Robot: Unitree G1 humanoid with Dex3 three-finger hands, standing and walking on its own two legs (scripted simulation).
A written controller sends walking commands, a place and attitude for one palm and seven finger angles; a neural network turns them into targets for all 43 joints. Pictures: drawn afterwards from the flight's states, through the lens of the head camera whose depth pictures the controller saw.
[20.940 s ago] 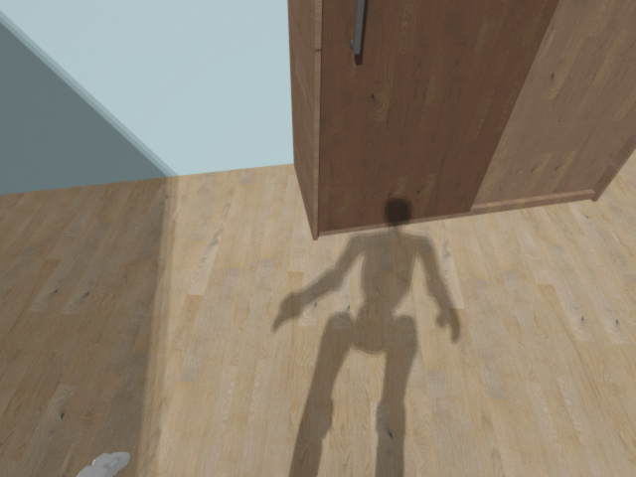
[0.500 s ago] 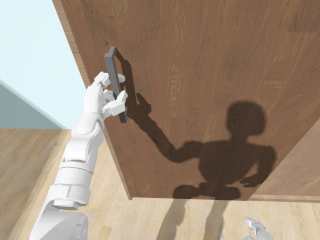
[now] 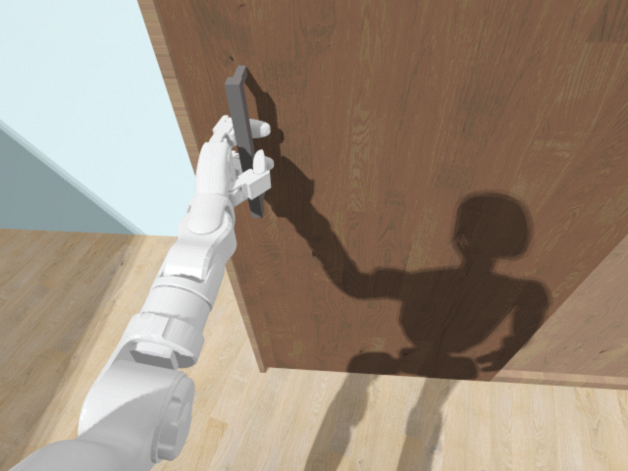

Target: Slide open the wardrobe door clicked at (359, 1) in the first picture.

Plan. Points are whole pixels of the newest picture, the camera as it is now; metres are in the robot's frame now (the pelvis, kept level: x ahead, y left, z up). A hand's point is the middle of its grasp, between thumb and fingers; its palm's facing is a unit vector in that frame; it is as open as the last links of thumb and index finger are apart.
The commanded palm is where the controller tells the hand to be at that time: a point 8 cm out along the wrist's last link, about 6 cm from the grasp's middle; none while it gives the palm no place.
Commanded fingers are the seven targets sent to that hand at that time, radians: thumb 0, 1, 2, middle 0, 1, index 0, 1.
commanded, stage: tug the door sideways, standing still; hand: left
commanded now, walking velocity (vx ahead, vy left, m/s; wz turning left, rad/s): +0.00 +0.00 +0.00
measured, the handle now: (250, 149) +0.49 +0.12 +0.15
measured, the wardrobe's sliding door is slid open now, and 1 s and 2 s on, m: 0.00 0.00 0.17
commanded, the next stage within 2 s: step sideways, sliding the door along in 0.16 s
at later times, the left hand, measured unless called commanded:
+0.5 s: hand (261, 177) +0.44 +0.10 +0.15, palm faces +0.06 -0.99 -0.12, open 5.7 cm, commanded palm +0.42 +0.12 +0.16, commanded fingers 0.00 0.90 0.90 -0.45 -1.40 -0.45 -1.40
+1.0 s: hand (273, 175) +0.45 +0.08 +0.15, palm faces +0.24 -0.97 -0.05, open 5.8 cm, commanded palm +0.42 +0.06 +0.15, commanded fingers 0.00 0.90 0.90 -0.45 -1.40 -0.45 -1.40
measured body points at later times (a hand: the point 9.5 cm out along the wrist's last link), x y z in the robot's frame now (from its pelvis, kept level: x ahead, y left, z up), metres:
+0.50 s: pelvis -0.01 -0.01 -0.01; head +0.02 -0.03 +0.44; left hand +0.43 +0.15 +0.16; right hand +0.10 -0.25 -0.13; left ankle +0.02 +0.13 -0.73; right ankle -0.05 -0.11 -0.72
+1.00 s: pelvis +0.04 -0.11 +0.00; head +0.14 -0.08 +0.43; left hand +0.43 +0.14 +0.15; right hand +0.26 -0.29 -0.12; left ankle +0.02 +0.07 -0.73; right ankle +0.10 -0.29 -0.66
